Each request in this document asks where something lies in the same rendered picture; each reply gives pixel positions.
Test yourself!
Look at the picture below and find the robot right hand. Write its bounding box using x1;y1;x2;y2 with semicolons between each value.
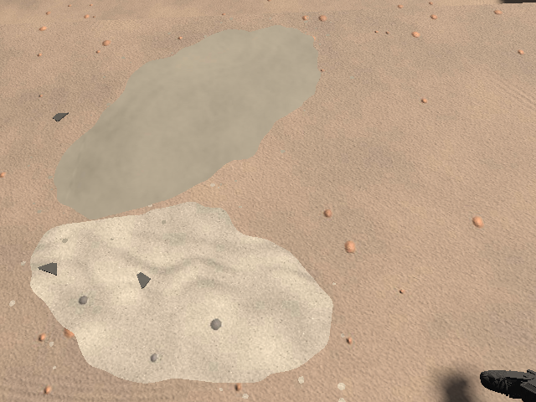
480;369;536;402

